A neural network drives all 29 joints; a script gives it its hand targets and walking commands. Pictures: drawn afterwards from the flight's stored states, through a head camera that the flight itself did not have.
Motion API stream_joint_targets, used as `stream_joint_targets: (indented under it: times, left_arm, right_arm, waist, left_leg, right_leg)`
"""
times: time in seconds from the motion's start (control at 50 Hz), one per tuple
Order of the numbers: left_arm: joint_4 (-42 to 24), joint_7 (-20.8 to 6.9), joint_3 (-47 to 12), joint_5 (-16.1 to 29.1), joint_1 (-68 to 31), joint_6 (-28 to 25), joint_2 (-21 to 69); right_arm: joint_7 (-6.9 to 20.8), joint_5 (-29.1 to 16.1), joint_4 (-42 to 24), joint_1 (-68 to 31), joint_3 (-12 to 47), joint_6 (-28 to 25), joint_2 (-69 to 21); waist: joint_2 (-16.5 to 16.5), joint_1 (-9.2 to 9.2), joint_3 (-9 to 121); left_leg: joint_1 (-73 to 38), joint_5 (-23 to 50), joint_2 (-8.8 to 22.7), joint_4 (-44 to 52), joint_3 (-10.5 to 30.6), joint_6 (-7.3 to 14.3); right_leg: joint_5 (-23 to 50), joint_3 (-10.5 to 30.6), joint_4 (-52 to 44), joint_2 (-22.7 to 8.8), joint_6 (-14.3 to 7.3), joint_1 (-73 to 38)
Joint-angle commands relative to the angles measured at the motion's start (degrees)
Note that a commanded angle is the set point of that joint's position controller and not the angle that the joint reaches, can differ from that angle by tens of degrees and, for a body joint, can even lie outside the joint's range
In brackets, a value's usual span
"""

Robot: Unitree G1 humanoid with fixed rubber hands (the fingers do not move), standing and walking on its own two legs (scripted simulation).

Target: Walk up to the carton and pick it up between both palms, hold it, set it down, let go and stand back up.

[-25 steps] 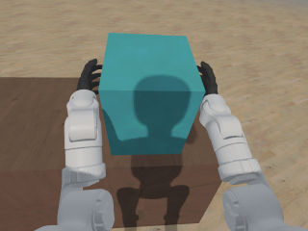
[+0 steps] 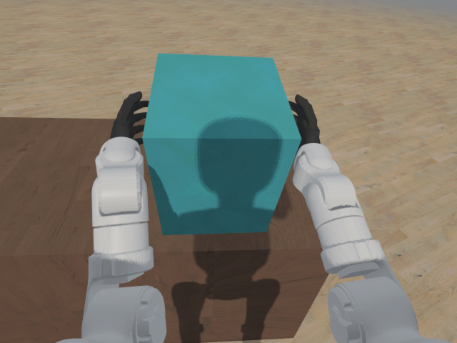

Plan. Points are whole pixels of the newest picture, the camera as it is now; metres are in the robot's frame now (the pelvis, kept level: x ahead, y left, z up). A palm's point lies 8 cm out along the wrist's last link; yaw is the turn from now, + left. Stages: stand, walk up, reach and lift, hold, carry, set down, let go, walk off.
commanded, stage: hold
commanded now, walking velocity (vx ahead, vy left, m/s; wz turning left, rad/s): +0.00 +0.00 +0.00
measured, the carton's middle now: (216, 149) +0.39 +0.00 +0.17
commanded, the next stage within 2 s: none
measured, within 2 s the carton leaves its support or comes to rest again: neither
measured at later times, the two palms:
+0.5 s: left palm (120, 145) +0.35 +0.16 +0.22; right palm (300, 141) +0.35 -0.13 +0.22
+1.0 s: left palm (126, 144) +0.35 +0.15 +0.21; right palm (304, 144) +0.35 -0.14 +0.21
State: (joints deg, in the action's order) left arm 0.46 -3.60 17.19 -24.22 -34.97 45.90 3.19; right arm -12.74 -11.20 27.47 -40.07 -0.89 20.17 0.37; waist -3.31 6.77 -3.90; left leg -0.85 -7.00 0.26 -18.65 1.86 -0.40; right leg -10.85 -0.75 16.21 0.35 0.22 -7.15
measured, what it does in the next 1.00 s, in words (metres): stands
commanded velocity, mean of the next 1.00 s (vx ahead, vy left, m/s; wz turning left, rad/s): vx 0.00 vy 0.00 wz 0.00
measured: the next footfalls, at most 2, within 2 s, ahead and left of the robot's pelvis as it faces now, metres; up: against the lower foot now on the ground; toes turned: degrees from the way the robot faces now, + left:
none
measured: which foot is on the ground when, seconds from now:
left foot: down 0.00-1.00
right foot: down 0.00-1.00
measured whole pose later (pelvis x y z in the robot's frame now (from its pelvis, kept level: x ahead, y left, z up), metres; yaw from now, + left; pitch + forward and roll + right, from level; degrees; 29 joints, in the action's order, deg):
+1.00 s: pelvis +0.00 +0.00 +0.00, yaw -1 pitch -12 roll +0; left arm 1.4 -4.0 18.9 -24.6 -34.8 45.0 4.2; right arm -13.0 -11.2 28.9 -40.4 0.1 19.5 0.7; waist -3.7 6.1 -3.9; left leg -1.4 -6.4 0.5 -17.3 1.3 -0.4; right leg -10.7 -0.3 16.0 0.5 0.1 -7.0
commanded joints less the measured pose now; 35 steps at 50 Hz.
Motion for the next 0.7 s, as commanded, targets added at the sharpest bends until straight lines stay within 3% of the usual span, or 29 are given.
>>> stream_joint_targets:
  times: [0.0,0.08,0.16,0.24,0.32,0.44,0.54,0.68]
  left_arm:
    - [-2.22,-8.54,-23.21,9.48,-33.27,-3.83,26.94]
    - [-1.36,-8.5,-20.82,8.6,-33.35,-3.87,25.83]
    - [-2.43,-8.16,-22.09,9.59,-33.72,-4.53,26.19]
    - [-4.54,-7.84,-25.08,10.58,-34.28,-4.97,27.11]
    - [-2.51,-8.38,-24.49,9.48,-34.11,-4.05,26.53]
    - [-4.54,-9.36,-26.81,10.55,-33.84,-3.28,28.51]
    - [-5.12,-8.76,-26.99,10.92,-35.25,-3.58,28.82]
    - [-3.11,-8.18,-23.65,9.61,-32.72,-3.9,27.01]
  right_arm:
    - [5.69,-3.56,-13.89,-40.5,18.65,-3.98,-27.36]
    - [5.69,-3.99,-14.66,-41.59,19.59,-4.3,-27.74]
    - [5.29,-4.4,-15.67,-41.63,20.54,-5.0,-28.21]
    - [4.97,-4.51,-16.36,-39.94,21.04,-5.4,-28.83]
    - [4.84,-3.14,-12.07,-37.93,18.49,-4.17,-26.98]
    - [4.91,-2.64,-11.6,-37.02,17.15,-3.75,-25.99]
    - [5.16,-3.78,-14.41,-39.94,17.7,-4.57,-26.79]
    - [5.29,-3.99,-14.58,-40.42,19.64,-4.44,-27.29]
  waist:
    - [2.79,-0.77,20.27]
    - [1.47,-2.08,21.45]
    - [1.45,-1.88,23.27]
    - [3.22,-0.38,24.58]
    - [4.6,0.98,19.23]
    - [6.74,2.16,18.22]
    - [6.94,1.43,19.69]
    - [2.72,-0.57,20.03]
  left_leg:
    - [-8.61,5.46,-1.82,2.87,-5.45,0.41]
    - [-9.39,6.95,-2.07,2.63,-5.57,1.29]
    - [-10.78,9.25,-2.16,1.78,-5.58,1.16]
    - [-11.97,11.18,-2.43,0.61,-5.23,0.33]
    - [-10.02,6.03,-2.25,1.86,-5.32,-0.07]
    - [-8.56,6.41,-1.66,2.2,-5.36,-1.51]
    - [-8.8,8.89,-2.09,1.53,-5.27,-1.45]
    - [-9.72,8.4,-1.98,2.15,-5.28,0.28]
  right_leg:
    - [5.15,-4.76,-3.72,2.89,2.08,4.72]
    - [7.23,-4.65,-3.66,2.76,2.46,4.3]
    - [10.06,-4.77,-3.23,2.93,2.81,4.87]
    - [12.07,-4.99,-2.77,2.94,2.64,4.74]
    - [6.87,-4.74,-3.65,2.36,2.27,5.99]
    - [6.47,-4.48,-3.36,2.29,1.38,4.52]
    - [8.43,-4.76,-2.85,2.54,1.95,4.18]
    - [8.15,-4.94,-3.39,2.9,2.41,4.34]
